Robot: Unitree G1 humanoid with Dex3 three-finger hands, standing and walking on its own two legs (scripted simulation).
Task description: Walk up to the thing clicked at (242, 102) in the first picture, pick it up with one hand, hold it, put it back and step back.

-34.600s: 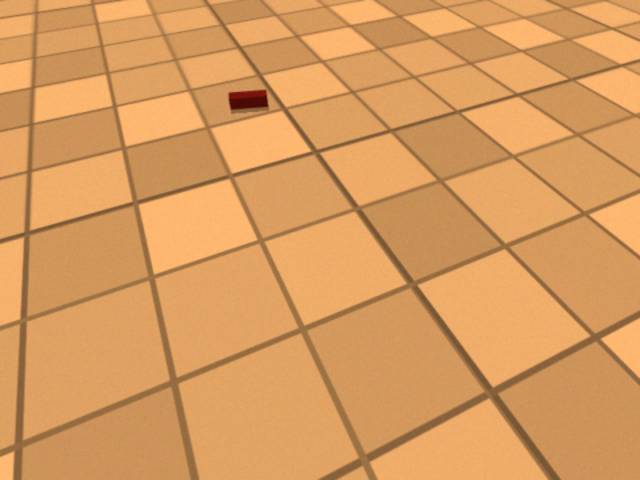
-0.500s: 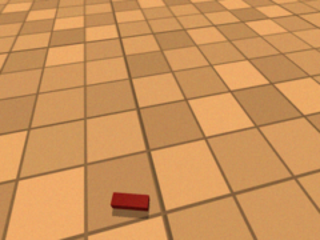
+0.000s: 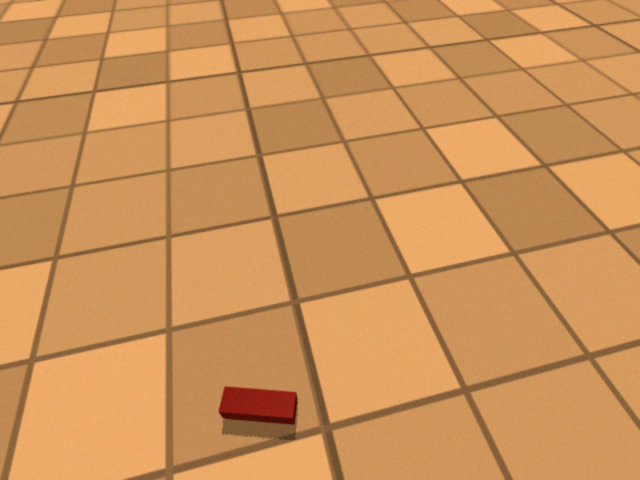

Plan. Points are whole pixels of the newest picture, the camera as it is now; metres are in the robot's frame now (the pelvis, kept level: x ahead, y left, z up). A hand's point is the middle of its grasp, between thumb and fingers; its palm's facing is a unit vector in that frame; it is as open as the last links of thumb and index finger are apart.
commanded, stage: stand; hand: left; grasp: from above
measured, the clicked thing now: (259, 405) +0.43 +0.21 -0.75
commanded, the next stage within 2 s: step back in 0.70 s
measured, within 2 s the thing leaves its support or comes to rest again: neither
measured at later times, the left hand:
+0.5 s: hand out of the picture +0.06 +0.25 -0.16, palm faces +0.02 -0.94 -0.33, open 7.4 cm
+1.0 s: hand out of the picture +0.07 +0.31 -0.18, palm faces +0.00 -0.93 -0.37, open 7.4 cm
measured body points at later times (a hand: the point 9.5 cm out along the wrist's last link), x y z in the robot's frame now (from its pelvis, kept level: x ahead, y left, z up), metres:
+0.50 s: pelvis -0.01 +0.00 +0.00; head +0.00 +0.00 +0.45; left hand +0.06 +0.30 -0.13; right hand +0.07 -0.30 -0.14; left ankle +0.00 +0.13 -0.75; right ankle -0.02 -0.12 -0.75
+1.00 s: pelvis -0.05 +0.04 -0.03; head +0.01 +0.05 +0.42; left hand +0.07 +0.35 -0.15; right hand +0.02 -0.30 -0.14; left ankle -0.07 +0.14 -0.75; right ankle -0.02 -0.12 -0.75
